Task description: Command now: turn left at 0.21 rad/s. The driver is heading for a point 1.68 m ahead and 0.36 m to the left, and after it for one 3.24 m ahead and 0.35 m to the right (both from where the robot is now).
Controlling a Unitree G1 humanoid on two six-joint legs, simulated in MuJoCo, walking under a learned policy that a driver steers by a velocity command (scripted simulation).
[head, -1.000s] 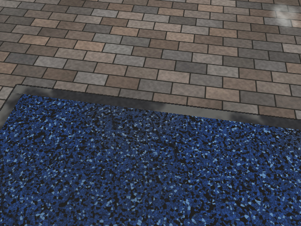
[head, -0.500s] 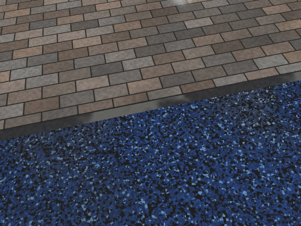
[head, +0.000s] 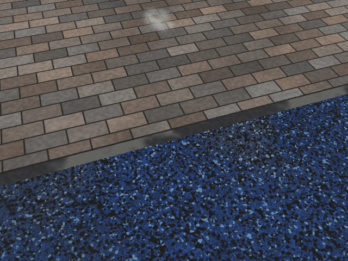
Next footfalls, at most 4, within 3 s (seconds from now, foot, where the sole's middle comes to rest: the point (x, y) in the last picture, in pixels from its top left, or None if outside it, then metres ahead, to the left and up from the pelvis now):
0.50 left None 0.00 0.15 -0.77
0.92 right None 0.09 -0.06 -0.77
1.42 right None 0.30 -0.07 -0.77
1.96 left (146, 228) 0.64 0.12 -0.77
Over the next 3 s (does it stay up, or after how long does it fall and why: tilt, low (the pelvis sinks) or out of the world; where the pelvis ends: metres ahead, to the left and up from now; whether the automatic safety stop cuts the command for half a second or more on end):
stays up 1.01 0.17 -0.01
